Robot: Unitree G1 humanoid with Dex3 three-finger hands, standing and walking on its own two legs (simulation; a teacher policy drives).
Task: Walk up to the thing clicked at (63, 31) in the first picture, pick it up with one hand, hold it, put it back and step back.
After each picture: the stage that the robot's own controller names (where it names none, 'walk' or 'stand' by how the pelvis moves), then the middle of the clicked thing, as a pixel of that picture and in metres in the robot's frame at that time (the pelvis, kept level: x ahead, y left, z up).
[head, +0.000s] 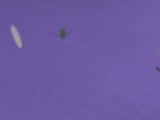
stand; (62, 33) +1.67 +0.29 -0.72
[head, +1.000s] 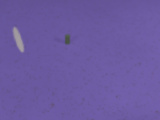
walk; (67, 39) +1.55 +0.17 -0.71
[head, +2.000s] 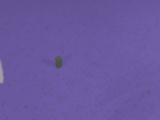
walk; (58, 62) +1.05 +0.18 -0.72
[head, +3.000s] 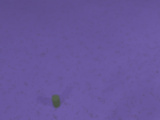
walk; (56, 101) +0.67 +0.21 -0.71
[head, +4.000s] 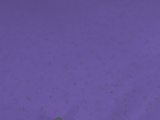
stand; out of the picture +0.43 +0.23 -0.69
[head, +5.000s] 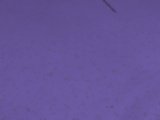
stand; out of the picture +0.39 +0.21 -0.72
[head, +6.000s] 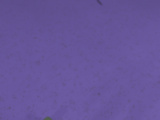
walk; out of the picture +0.45 +0.19 -0.71
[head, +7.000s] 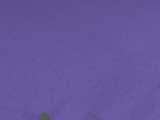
walk; out of the picture +0.45 +0.25 -0.67
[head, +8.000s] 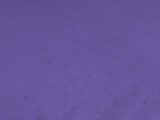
stand; out of the picture +0.38 +0.19 -0.68
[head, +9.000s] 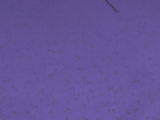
stand; out of the picture +0.35 +0.19 -0.72
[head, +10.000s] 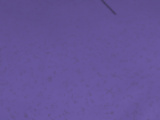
stand; out of the picture +0.34 +0.20 -0.73
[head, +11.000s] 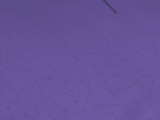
stand; out of the picture +0.33 +0.19 -0.73
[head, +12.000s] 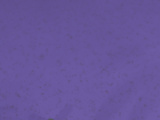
go down; out of the picture +0.35 +0.20 -0.68
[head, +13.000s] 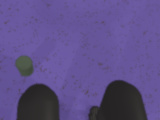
go down; (25, 66) +0.44 +0.21 -0.30
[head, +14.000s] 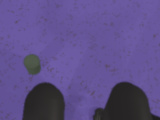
close in; (33, 65) +0.44 +0.20 -0.30
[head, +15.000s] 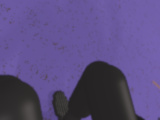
close in; out of the picture +0.43 +0.24 -0.23
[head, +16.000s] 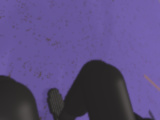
close; out of the picture +0.42 +0.26 -0.23
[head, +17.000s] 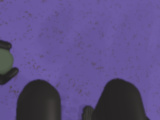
lift; (0, 64) +0.36 +0.26 -0.11
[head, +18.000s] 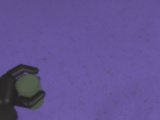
hold; (31, 92) +0.32 +0.18 +0.02
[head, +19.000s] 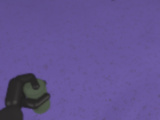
hold; (38, 96) +0.32 +0.17 +0.00
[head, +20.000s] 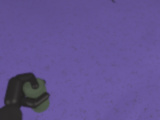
hold; (37, 95) +0.32 +0.17 +0.00
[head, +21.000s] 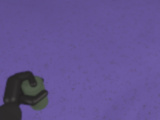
crouch; (36, 93) +0.33 +0.18 -0.01
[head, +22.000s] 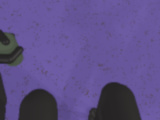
crouch; (9, 50) +0.45 +0.21 -0.10
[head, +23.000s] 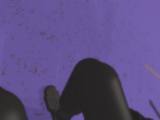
lower; out of the picture +0.44 +0.27 -0.23
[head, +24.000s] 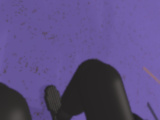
lower; out of the picture +0.44 +0.28 -0.23
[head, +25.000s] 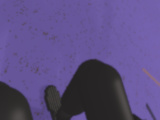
lower; out of the picture +0.44 +0.28 -0.24
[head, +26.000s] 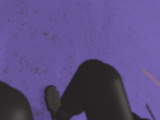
lower; out of the picture +0.44 +0.27 -0.24
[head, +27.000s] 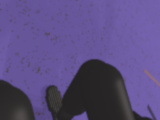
loosen; out of the picture +0.44 +0.27 -0.24
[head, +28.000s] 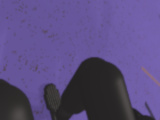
withdraw; out of the picture +0.43 +0.27 -0.23
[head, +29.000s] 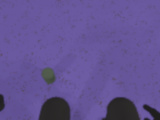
walk; (49, 76) +0.44 +0.19 -0.43
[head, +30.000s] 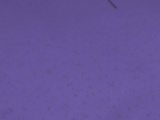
stand; out of the picture +0.37 +0.18 -0.66
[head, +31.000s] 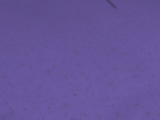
stand; out of the picture +0.38 +0.19 -0.67
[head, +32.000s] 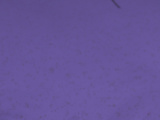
stand; out of the picture +0.38 +0.19 -0.69
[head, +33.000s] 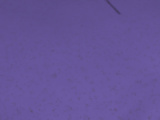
stand; out of the picture +0.39 +0.19 -0.72
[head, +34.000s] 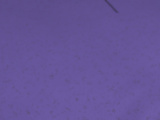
stand; out of the picture +0.36 +0.20 -0.73
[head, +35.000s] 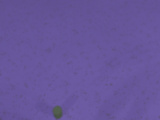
walk; (57, 112) +0.43 +0.15 -0.69
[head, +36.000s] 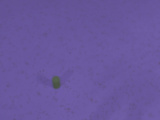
walk; (56, 82) +0.70 +0.19 -0.71
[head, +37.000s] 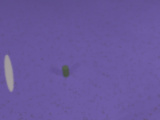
stand; (65, 71) +1.02 +0.25 -0.71
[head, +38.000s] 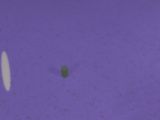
stand; (64, 71) +0.96 +0.20 -0.72
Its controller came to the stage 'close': yes
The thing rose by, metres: 0.71
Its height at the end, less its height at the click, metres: +0.00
